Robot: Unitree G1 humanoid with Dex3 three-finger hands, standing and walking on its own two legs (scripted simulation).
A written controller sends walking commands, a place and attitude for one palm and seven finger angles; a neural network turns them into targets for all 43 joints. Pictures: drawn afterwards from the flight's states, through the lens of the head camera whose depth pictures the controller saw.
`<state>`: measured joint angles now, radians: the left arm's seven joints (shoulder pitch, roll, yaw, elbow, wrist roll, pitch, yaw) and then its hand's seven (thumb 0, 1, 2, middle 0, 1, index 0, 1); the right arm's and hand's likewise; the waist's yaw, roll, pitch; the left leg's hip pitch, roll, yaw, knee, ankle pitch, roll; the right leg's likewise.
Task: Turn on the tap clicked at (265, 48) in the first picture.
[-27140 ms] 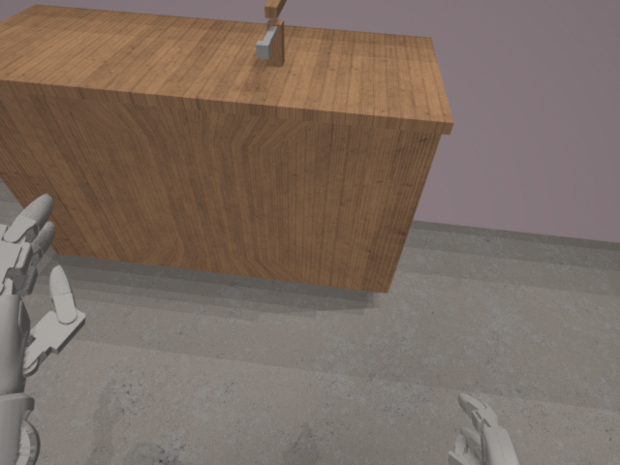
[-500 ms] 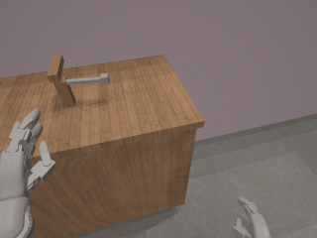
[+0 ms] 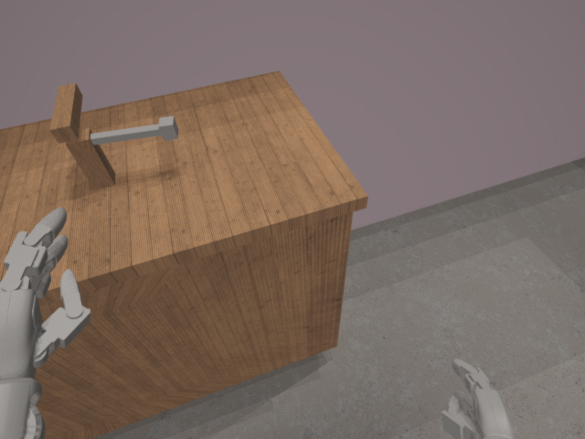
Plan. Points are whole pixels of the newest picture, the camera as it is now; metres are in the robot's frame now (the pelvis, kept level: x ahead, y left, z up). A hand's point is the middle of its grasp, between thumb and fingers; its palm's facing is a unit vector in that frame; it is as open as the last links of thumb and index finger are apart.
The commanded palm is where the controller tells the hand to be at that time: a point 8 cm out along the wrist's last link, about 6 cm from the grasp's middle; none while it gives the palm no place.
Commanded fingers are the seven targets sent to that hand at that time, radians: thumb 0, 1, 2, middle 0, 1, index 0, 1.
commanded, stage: step back with the hand held close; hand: left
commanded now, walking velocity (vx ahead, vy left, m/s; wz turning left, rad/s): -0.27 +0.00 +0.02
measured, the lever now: (168, 128) +0.56 +0.26 +0.13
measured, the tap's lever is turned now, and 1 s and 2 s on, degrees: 81 81 81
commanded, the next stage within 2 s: stop stepping back and stand still in 0.82 s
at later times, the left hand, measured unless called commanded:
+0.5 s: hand out of the picture +0.11 +0.27 +0.16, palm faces +0.48 -0.78 -0.40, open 7.4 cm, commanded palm +0.04 +0.30 +0.17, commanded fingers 0.00 0.90 0.90 -0.20 -0.30 -0.20 -0.30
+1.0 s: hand out of the picture -0.03 +0.24 +0.17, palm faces +0.47 -0.82 -0.31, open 7.4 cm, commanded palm -0.08 +0.28 +0.17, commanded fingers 0.00 0.90 0.90 -0.20 -0.30 -0.20 -0.30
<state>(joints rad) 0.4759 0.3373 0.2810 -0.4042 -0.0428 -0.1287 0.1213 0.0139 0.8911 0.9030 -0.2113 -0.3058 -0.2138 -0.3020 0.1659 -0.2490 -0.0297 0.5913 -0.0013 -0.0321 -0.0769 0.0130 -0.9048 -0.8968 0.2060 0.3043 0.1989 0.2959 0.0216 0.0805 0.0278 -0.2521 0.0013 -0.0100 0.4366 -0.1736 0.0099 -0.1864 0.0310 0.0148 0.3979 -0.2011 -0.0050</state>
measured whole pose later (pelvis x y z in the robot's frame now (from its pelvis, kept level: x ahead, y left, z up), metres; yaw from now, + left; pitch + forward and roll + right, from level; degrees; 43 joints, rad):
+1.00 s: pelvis -0.24 -0.01 -0.03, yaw +1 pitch +3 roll +0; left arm 0.40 0.36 0.33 -0.58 -0.06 -0.14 0.19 0.01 0.89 0.90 -0.21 -0.31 -0.21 -0.30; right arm 0.14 -0.13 0.02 0.63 -0.02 -0.10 -0.03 0.01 -0.90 -0.90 0.21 0.30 0.20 0.30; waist 0.04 -0.03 -0.02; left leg -0.60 0.05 0.07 0.47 -0.07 -0.03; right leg -0.12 0.05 0.01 0.53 -0.48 -0.07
